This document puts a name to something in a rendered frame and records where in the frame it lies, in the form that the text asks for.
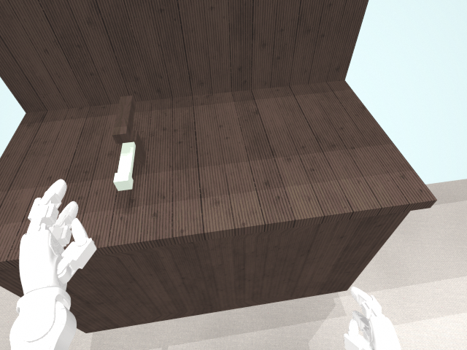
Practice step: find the right robot hand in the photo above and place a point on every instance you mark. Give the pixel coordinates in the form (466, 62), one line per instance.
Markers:
(378, 331)

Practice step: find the tap lever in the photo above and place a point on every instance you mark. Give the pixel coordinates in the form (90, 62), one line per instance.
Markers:
(123, 178)

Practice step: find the left robot hand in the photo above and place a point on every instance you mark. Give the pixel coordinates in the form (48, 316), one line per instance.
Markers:
(41, 248)

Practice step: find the left robot forearm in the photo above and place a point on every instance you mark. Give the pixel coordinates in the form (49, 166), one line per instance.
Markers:
(44, 322)

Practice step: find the counter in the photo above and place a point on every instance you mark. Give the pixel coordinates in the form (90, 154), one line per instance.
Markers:
(259, 176)

